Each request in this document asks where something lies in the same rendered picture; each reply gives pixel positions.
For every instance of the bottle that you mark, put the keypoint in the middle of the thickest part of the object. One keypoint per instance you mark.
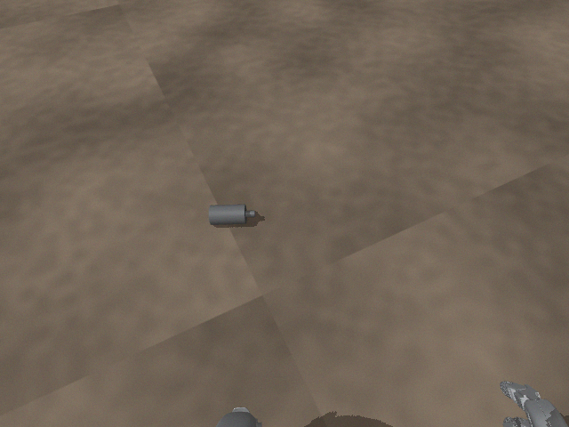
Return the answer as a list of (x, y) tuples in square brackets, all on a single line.
[(229, 214)]

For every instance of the right robot hand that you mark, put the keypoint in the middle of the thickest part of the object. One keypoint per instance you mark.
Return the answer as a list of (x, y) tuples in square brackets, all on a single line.
[(539, 412)]

